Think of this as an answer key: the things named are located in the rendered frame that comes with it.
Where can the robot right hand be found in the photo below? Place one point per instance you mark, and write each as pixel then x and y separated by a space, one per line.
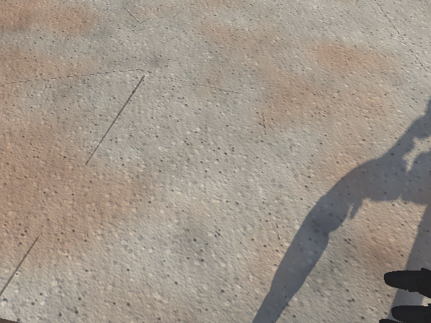
pixel 414 281

